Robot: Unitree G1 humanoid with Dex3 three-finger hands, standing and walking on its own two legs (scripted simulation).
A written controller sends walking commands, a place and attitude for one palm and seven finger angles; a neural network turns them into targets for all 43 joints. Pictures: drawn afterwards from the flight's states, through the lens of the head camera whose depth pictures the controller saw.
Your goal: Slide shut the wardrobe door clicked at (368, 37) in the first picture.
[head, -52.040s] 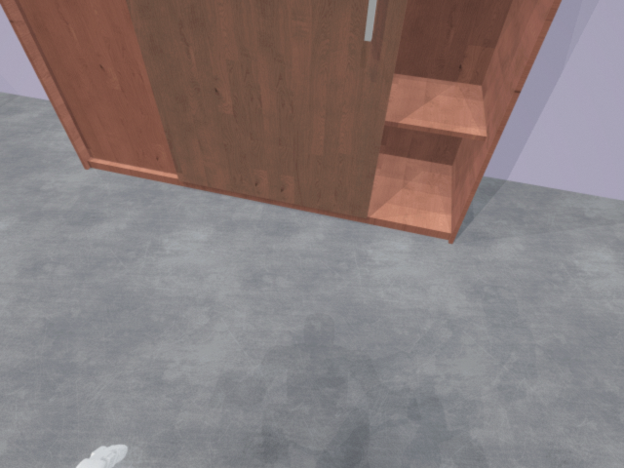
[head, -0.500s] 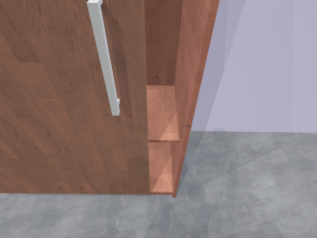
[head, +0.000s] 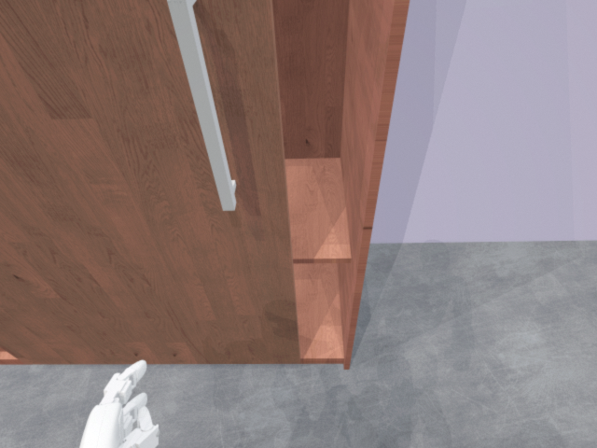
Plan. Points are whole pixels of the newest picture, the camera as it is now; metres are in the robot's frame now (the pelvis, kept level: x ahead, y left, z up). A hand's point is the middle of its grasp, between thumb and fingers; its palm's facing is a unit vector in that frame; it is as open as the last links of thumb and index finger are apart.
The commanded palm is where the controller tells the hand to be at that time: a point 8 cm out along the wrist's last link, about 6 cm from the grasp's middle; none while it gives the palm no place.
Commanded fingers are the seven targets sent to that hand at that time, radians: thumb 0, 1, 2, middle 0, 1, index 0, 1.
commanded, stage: raise the hand with hooked fingers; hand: left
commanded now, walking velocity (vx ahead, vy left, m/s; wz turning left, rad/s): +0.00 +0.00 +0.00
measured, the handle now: (212, 117) +0.49 +0.14 +0.22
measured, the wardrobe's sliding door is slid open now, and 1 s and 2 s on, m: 0.14 0.14 0.14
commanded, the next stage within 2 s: move the hooked fingers beside the handle in 1.92 s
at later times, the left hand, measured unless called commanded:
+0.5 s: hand (120, 400) +0.16 +0.19 +0.09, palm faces +0.05 -0.99 -0.08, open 10.2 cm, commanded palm +0.14 +0.26 +0.07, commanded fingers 0.00 0.08 0.55 -0.26 -0.82 -0.26 -0.82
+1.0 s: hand (66, 319) +0.22 +0.25 +0.14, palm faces +0.05 -0.99 -0.10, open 13.1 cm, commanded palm +0.19 +0.30 +0.17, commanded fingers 0.00 -0.50 0.30 -0.30 -1.20 -0.30 -1.20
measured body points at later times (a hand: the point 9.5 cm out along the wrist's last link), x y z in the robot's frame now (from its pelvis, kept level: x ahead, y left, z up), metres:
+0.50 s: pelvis -0.04 +0.00 -0.04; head -0.03 +0.00 +0.41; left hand +0.15 +0.25 +0.10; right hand +0.18 -0.19 -0.09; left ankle +0.03 +0.13 -0.73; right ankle -0.03 -0.11 -0.73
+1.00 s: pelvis -0.02 +0.01 +0.00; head -0.04 +0.01 +0.45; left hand +0.21 +0.31 +0.15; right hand +0.16 -0.22 -0.06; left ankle +0.03 +0.13 -0.73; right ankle -0.03 -0.11 -0.73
